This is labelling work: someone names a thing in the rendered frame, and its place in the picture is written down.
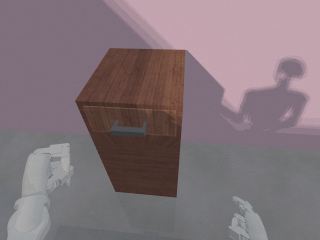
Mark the handle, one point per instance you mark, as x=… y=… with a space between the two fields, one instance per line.
x=128 y=131

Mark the left robot forearm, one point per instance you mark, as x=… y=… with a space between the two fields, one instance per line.
x=31 y=221

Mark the cabinet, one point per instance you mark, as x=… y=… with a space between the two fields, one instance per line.
x=139 y=79

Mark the robot left hand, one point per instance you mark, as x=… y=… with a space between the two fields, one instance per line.
x=39 y=168

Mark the robot right hand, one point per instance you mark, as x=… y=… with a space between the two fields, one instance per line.
x=251 y=226

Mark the drawer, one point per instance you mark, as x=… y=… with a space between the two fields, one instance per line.
x=158 y=121

